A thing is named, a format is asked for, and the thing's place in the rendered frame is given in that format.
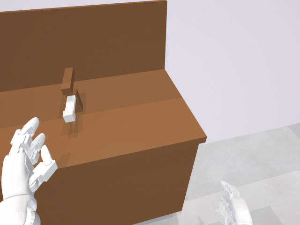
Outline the robot left forearm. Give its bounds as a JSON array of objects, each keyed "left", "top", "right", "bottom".
[{"left": 0, "top": 194, "right": 41, "bottom": 225}]

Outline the counter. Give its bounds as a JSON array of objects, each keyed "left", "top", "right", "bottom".
[{"left": 0, "top": 0, "right": 207, "bottom": 225}]

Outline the tap lever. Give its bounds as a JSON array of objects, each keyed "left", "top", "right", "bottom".
[{"left": 63, "top": 95, "right": 76, "bottom": 122}]

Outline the robot left hand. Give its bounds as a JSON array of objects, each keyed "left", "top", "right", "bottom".
[{"left": 1, "top": 117, "right": 58, "bottom": 200}]

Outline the robot right hand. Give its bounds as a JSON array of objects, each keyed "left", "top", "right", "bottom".
[{"left": 216, "top": 180, "right": 253, "bottom": 225}]

